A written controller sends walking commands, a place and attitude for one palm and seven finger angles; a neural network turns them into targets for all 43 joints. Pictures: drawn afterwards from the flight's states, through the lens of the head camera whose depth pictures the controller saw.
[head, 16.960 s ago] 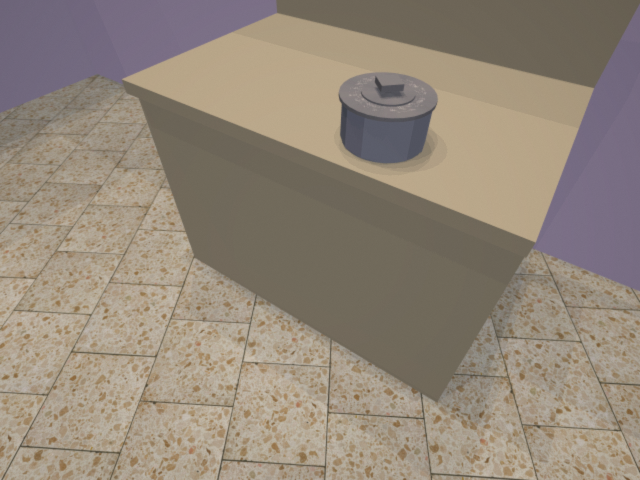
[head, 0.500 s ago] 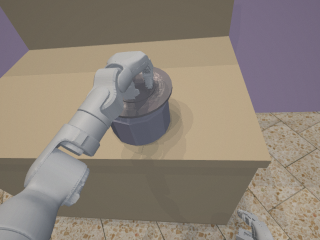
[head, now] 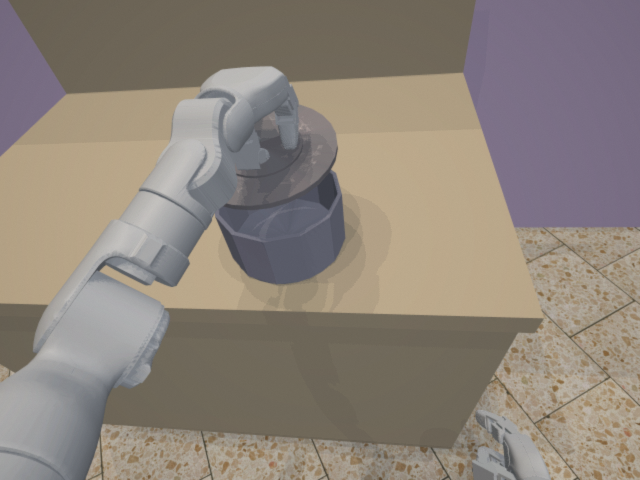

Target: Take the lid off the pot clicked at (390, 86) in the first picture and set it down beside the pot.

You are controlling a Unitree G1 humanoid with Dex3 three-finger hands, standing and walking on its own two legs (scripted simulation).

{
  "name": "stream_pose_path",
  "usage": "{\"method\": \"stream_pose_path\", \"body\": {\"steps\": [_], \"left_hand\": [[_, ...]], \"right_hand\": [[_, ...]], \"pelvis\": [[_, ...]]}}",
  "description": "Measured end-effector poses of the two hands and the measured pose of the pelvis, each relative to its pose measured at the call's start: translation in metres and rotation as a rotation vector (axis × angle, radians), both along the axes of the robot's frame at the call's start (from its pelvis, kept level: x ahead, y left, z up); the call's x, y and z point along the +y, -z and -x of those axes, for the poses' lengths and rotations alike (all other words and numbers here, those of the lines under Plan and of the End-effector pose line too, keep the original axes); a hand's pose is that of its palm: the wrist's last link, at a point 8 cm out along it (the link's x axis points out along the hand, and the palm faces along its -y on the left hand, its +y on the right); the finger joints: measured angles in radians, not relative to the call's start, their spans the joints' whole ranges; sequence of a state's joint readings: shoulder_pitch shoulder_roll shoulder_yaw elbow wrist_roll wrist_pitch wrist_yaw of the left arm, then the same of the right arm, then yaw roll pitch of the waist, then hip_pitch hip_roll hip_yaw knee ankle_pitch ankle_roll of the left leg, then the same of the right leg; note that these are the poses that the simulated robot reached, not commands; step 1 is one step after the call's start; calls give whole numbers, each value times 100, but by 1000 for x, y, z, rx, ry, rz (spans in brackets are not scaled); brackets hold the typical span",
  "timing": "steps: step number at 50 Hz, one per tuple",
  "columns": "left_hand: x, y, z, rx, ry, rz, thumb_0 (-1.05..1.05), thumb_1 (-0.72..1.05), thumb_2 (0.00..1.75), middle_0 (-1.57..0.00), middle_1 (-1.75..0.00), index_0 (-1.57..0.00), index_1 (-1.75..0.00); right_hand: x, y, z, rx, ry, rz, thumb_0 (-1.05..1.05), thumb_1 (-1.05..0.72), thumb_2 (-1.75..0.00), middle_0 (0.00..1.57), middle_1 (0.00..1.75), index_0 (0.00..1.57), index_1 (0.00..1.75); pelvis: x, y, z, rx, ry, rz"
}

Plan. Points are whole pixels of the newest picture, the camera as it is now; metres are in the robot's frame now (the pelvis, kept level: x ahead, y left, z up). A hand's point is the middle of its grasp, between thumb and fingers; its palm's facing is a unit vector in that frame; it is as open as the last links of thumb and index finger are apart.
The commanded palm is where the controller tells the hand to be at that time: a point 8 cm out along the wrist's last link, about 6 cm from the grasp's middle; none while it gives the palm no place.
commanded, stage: lift the lid straight up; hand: left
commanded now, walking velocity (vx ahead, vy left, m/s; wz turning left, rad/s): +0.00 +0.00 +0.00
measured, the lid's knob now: (258, 135) +0.48 +0.08 +0.21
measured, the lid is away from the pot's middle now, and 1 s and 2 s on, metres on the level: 0.01 0.02 0.12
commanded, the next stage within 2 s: move the lid sideways beside the pot in 1.00 s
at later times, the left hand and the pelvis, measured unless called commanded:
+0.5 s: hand (256, 100) +0.46 +0.07 +0.26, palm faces -0.09 +0.00 -1.00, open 6.2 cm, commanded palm +0.43 +0.08 +0.34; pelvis +0.00 +0.01 +0.00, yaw +0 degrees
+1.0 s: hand (257, 72) +0.46 +0.06 +0.30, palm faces -0.05 +0.00 -1.00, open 6.2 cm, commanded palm +0.43 +0.08 +0.36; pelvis +0.00 +0.00 +0.00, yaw +0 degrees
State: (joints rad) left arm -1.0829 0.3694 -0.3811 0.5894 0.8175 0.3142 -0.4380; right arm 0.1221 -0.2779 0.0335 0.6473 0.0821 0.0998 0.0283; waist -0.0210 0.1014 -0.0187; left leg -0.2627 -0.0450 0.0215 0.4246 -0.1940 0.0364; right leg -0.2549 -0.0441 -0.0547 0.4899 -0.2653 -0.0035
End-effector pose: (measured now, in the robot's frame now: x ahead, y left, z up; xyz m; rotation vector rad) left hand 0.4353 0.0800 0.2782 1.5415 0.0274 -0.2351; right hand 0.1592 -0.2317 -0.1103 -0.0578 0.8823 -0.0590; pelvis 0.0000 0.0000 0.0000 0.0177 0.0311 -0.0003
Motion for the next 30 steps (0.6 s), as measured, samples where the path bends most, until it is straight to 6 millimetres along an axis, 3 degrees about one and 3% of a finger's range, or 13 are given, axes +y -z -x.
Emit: {"method": "stream_pose_path", "body": {"steps": [17,30], "left_hand": [[-4,-27,-11,-40,7,2,4,13,110,-63,-72,-94,-91],[-13,-50,-5,-98,43,0,4,13,110,-63,-72,-95,-91]], "right_hand": [[3,6,15,30,20,3,1,-90,-90,20,30,19,30],[6,1,0,3,-5,-3,1,-90,-90,19,30,19,30]], "pelvis": [[6,-1,-2,10,10,0],[8,-1,-4,14,6,1]]}}
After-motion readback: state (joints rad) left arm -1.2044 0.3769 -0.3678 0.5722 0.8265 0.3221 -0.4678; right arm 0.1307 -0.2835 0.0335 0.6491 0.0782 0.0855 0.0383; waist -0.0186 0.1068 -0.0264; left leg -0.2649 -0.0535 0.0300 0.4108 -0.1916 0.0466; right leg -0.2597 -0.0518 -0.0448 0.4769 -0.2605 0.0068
